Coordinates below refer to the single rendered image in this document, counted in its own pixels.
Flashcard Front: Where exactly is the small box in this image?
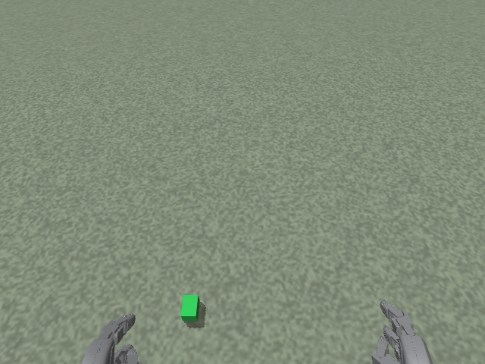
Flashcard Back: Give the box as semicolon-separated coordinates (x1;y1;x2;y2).
181;295;200;321

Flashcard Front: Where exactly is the right robot hand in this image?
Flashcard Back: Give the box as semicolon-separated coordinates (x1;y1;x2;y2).
371;300;433;364

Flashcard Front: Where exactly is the left robot hand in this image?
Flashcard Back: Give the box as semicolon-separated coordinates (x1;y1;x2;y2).
80;314;142;364

